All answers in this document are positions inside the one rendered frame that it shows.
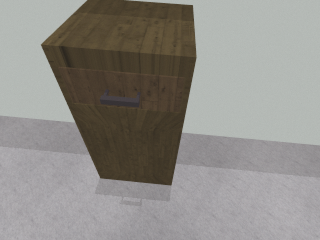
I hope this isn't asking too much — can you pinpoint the drawer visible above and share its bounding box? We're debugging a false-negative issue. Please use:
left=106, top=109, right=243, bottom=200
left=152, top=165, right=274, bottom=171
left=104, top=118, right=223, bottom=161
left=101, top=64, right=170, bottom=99
left=58, top=66, right=185, bottom=112

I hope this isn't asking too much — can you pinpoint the cabinet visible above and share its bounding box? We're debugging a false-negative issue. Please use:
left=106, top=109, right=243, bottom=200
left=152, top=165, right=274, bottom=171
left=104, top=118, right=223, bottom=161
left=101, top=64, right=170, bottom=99
left=41, top=0, right=197, bottom=186

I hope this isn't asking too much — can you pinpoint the handle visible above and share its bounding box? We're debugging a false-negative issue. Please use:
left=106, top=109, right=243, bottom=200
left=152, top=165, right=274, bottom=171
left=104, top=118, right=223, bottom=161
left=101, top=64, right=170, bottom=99
left=99, top=89, right=141, bottom=108

